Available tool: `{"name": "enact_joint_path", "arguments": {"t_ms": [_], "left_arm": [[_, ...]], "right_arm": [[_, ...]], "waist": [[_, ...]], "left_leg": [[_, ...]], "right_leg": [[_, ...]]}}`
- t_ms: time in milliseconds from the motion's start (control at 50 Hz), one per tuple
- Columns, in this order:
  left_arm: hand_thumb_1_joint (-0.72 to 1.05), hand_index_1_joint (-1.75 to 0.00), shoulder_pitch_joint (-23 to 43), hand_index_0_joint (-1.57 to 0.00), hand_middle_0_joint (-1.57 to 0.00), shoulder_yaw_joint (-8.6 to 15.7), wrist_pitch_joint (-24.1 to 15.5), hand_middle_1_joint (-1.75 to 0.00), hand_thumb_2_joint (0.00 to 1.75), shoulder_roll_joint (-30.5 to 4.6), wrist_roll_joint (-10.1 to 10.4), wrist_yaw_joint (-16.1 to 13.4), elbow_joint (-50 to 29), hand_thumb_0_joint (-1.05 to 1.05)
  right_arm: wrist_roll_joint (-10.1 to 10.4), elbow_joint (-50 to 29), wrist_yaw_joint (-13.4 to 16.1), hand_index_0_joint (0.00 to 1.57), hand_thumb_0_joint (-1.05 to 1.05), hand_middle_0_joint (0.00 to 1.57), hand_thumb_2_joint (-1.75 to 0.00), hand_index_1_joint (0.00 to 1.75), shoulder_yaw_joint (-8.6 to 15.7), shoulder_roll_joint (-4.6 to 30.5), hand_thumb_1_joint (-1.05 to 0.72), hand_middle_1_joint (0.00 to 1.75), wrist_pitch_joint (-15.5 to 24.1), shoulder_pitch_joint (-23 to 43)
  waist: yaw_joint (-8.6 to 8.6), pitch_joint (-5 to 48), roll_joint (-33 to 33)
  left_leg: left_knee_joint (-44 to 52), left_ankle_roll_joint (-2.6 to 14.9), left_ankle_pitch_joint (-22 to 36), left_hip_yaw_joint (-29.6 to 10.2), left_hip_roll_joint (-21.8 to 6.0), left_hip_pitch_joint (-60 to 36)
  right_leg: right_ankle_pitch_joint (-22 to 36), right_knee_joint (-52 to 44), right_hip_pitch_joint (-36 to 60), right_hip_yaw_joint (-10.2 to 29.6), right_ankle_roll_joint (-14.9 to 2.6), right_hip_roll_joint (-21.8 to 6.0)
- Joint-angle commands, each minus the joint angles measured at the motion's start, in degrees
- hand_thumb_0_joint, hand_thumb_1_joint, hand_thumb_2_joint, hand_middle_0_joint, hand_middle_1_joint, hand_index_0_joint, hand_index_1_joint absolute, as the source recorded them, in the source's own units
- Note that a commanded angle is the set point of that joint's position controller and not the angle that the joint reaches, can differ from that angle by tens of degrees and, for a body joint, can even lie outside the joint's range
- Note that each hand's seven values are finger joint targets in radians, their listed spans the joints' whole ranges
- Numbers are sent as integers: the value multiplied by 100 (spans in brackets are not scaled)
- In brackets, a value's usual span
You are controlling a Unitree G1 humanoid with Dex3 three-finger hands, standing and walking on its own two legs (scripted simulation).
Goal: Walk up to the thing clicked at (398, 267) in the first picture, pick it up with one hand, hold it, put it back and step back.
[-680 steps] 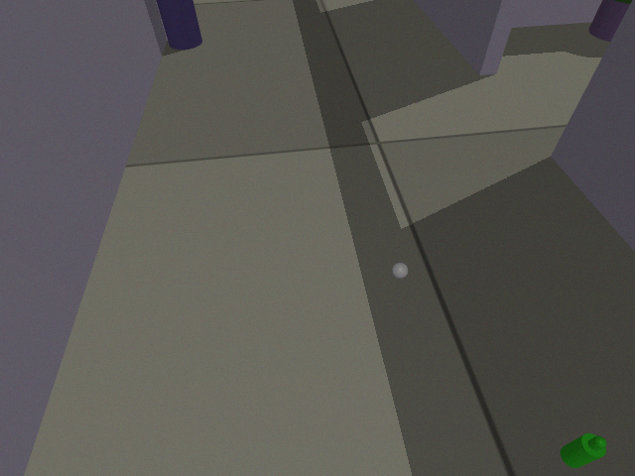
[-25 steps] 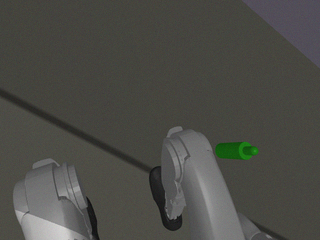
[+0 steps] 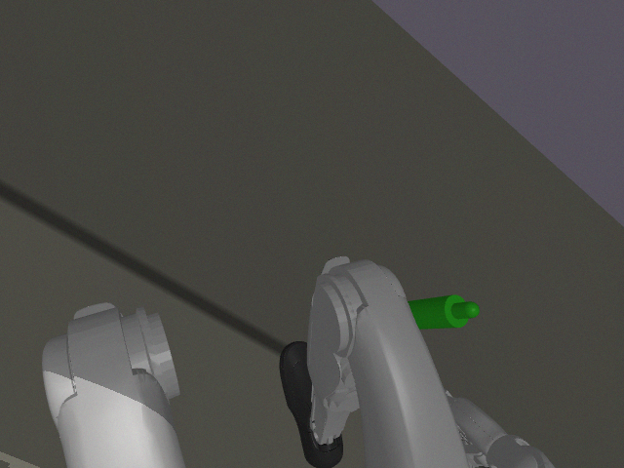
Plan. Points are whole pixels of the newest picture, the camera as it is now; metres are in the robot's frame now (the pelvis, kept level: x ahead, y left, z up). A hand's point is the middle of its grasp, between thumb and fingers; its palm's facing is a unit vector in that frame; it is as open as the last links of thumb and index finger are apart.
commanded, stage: rest palm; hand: left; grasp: from above
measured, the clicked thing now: out of the picture +0.39 +0.39 -0.26
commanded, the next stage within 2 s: close in 0.28 s
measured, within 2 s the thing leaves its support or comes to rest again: neither
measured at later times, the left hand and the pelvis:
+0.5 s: hand out of the picture +0.38 +0.37 -0.23, palm faces -0.42 -0.18 -0.89, open 13.9 cm; pelvis +0.00 +0.00 +0.00, yaw -1 degrees
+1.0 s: hand out of the picture +0.37 +0.39 -0.24, palm faces -0.44 -0.21 -0.87, open 12.6 cm; pelvis +0.00 +0.00 +0.00, yaw -1 degrees
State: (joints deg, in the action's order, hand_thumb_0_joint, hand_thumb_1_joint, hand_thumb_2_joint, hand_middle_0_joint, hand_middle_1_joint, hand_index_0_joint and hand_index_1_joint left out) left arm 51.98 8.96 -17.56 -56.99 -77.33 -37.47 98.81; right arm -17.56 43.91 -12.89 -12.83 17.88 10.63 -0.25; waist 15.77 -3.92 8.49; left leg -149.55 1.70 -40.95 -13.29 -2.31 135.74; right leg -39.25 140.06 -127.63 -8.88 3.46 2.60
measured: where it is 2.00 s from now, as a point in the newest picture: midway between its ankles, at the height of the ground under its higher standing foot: (243, 456)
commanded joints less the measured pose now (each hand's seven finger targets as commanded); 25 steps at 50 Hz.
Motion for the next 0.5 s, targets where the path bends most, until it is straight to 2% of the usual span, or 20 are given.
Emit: {"name": "enact_joint_path", "arguments": {"t_ms": [0,20,40,60,100,120,220,240,280,360,400,440,460,480], "left_arm": [[-53,-100,1396,-6,-6,256,81,-99,98,-1609,130,-145,-633,0],[-53,-100,1353,-6,-6,243,82,-100,97,-1550,164,-137,-651,0],[-52,-100,1296,-6,-6,218,82,-101,97,-1495,157,-97,-585,0],[-52,-100,1298,-6,-6,232,59,-101,96,-1481,214,-69,-567,0],[-52,-100,1257,-6,-6,317,35,-101,96,-1616,225,-29,-610,0],[-53,-100,1195,-6,-6,259,36,-100,97,-1590,207,14,-591,0],[-53,-100,973,-6,-6,478,-108,-101,97,-1837,268,0,-736,0],[-52,-100,951,-6,-6,507,-142,-100,97,-1821,307,-16,-745,0],[-52,-100,867,-6,-6,518,-206,-101,98,-1847,309,-24,-709,0],[-52,-102,771,-6,-7,487,-254,-101,100,-1916,262,-54,-677,0],[-44,-99,806,-10,-9,585,-275,-101,93,-2000,302,-141,-731,0],[-43,-98,859,-11,-9,477,-279,-100,92,-1915,321,-205,-800,0],[-43,-99,866,-10,-9,448,-257,-101,92,-1932,260,-213,-773,0],[-42,-99,902,-11,-9,289,-231,-101,91,-1800,252,-202,-760,0]], "right_arm": [[51,-99,23,20,0,20,-90,30,488,1844,-89,30,126,-808],[35,-74,14,20,0,20,-90,30,479,1826,-89,30,126,-770],[9,-100,-7,20,0,20,-90,30,492,1859,-89,30,147,-805],[6,-107,-32,20,0,20,-90,30,469,1836,-89,30,161,-794],[5,-149,-48,20,0,20,-90,30,394,1795,-89,30,149,-839],[6,-184,-63,20,0,20,-90,30,391,1806,-89,30,154,-846],[-31,-234,-121,20,0,20,-90,30,273,1811,-89,30,116,-971],[-26,-214,-115,20,0,20,-90,30,269,1807,-89,30,101,-896],[-53,-262,-116,20,0,20,-90,30,265,1847,-89,30,95,-921],[-78,-261,-114,20,0,20,-90,30,237,1867,-89,30,113,-914],[-89,-247,-88,20,0,20,-89,30,260,1943,-88,30,95,-926],[-110,-246,-75,20,0,20,-89,30,271,1972,-88,30,123,-836],[-103,-261,-73,20,0,20,-89,30,270,1973,-88,30,147,-849],[-84,-257,-76,20,0,20,-89,30,267,1945,-88,30,175,-794]], "waist": [[183,3067,-2990],[163,3132,-3012],[239,3097,-3130],[229,3056,-3166],[259,3141,-3160],[266,3162,-3158],[259,3243,-3129],[205,3261,-3081],[246,3258,-3063],[220,3141,-2868],[200,3166,-2780],[207,3147,-2769],[221,3122,-2795],[194,3065,-2814]], "left_leg": [[1778,-140,967,425,-33,-2992],[1792,-146,994,410,-30,-3030],[1765,-154,1077,415,-29,-3124],[1806,-163,1044,376,-36,-3114],[1763,-159,1177,373,-35,-3151],[1721,-171,1252,382,-49,-3246],[1641,-164,1627,428,-54,-3208],[1650,-173,1622,400,-63,-3161],[1603,-161,1577,442,-63,-3131],[1525,-135,1327,507,-66,-2924],[1561,-125,1248,473,-62,-2845],[1558,-121,1123,467,-67,-2773],[1561,-130,1090,468,-72,-2834],[1517,-130,997,489,-78,-2769]], "right_leg": [[1217,-1007,1174,-646,-389,203],[1228,-989,1178,-661,-389,206],[1313,-936,1170,-687,-356,198],[1272,-920,1150,-717,-356,196],[1390,-928,1247,-737,-357,203],[1459,-912,1281,-714,-355,202],[1738,-930,1673,-737,-354,236],[1721,-923,1626,-742,-377,249],[1715,-974,1727,-736,-376,267],[1539,-1055,1803,-684,-395,298],[1442,-1101,1781,-710,-403,310],[1312,-1133,1754,-691,-418,318],[1280,-1093,1710,-691,-427,321],[1193,-1098,1653,-650,-435,328]]}}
